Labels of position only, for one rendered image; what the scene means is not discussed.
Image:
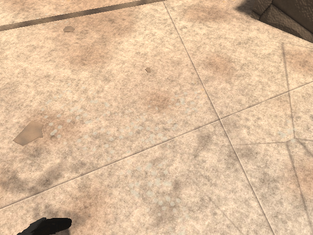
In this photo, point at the robot left hand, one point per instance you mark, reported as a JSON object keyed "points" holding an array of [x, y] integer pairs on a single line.
{"points": [[47, 226]]}

